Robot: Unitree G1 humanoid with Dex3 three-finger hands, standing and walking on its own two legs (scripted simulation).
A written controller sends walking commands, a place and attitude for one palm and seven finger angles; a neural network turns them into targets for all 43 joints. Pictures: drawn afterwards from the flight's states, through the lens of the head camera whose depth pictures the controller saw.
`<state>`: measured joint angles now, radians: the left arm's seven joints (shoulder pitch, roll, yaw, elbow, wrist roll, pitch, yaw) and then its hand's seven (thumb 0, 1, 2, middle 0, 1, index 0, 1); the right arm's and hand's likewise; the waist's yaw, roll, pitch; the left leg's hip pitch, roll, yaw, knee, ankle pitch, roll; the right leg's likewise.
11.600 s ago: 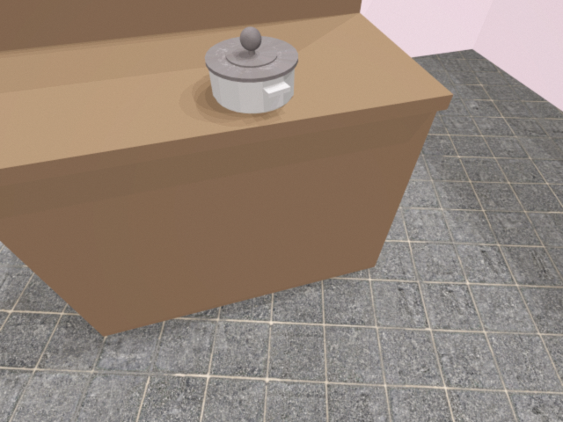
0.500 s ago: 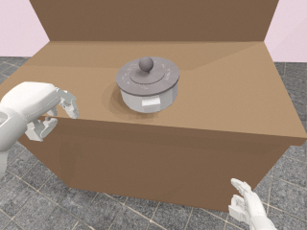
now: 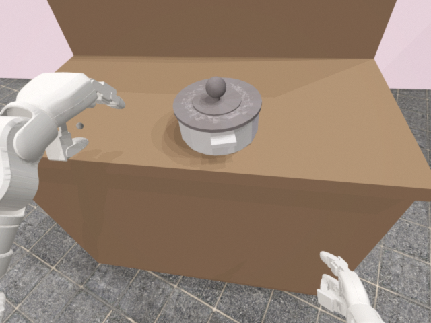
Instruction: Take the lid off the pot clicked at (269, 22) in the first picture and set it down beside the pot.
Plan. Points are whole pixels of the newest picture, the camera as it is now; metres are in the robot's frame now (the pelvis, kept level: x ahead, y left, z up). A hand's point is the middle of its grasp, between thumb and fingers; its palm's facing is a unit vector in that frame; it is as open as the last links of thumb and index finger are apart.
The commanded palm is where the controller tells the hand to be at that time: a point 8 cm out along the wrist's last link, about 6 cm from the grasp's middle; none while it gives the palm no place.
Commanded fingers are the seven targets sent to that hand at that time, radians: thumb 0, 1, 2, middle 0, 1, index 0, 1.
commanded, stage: move the open hand above the knob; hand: left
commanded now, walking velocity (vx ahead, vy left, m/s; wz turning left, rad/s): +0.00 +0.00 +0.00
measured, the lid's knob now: (215, 87) +0.54 +0.08 +0.17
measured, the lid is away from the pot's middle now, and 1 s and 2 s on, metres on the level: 0.00 0.00 0.00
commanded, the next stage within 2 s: none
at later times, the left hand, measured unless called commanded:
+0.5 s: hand (126, 100) +0.38 +0.20 +0.24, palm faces -0.05 -0.03 -1.00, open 10.2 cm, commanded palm +0.34 +0.18 +0.31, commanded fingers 0.00 -0.39 1.63 -0.85 -0.08 -0.85 -0.08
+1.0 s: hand (172, 82) +0.43 +0.13 +0.24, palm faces -0.11 -0.02 -0.99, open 10.2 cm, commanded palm +0.42 +0.14 +0.31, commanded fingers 0.00 -0.39 1.63 -0.85 -0.08 -0.85 -0.08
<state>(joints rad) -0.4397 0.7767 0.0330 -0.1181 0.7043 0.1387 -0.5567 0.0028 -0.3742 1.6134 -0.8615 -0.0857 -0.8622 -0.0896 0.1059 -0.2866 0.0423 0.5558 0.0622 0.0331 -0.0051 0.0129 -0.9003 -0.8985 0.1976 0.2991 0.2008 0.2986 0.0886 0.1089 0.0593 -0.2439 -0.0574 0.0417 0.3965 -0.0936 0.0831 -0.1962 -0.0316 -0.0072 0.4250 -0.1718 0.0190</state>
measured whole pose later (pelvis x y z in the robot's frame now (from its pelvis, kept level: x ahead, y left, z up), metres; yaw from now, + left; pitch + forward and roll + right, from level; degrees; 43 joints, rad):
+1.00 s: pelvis +0.03 -0.02 +0.00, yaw +1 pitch -1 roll +0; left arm -0.88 0.56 -0.28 0.21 0.80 0.32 -0.56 0.00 -0.38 1.63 -0.86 -0.08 -0.86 -0.08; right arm 0.10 -0.30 0.04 0.59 0.07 0.09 0.05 0.01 -0.90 -0.90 0.20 0.30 0.20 0.30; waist 0.04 0.11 0.04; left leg -0.24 -0.05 0.01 0.39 -0.13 0.06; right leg -0.20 -0.01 -0.01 0.44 -0.22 0.00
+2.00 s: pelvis +0.06 -0.01 +0.00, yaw +0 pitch +3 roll +0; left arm -1.16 0.41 -0.32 0.58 0.86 0.35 -0.54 0.00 -0.38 1.63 -0.86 -0.08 -0.86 -0.08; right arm 0.21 -0.28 0.00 0.63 0.05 0.10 0.07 0.01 -0.90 -0.90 0.20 0.30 0.20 0.30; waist -0.02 0.08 -0.01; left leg -0.27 -0.07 0.03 0.39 -0.17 0.07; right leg -0.23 -0.02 0.02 0.42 -0.25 0.02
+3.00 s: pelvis +0.06 -0.02 +0.00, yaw +1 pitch +2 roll +0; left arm -1.12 0.39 -0.35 0.60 0.83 0.34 -0.52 0.00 -0.38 1.63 -0.86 -0.08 -0.86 -0.08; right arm 0.18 -0.30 0.00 0.63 0.06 0.11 0.06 0.01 -0.90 -0.90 0.19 0.30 0.20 0.30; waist -0.02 0.08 0.00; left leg -0.27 -0.06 0.02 0.40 -0.17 0.06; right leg -0.21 -0.01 0.00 0.42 -0.24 0.00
